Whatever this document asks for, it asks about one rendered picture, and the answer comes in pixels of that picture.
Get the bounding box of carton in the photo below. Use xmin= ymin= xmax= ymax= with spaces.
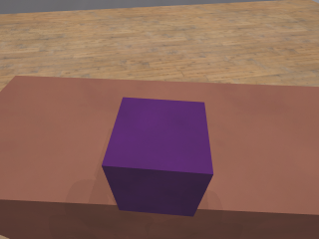
xmin=102 ymin=97 xmax=213 ymax=217

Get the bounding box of pedestal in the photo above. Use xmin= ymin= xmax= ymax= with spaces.
xmin=0 ymin=76 xmax=319 ymax=239

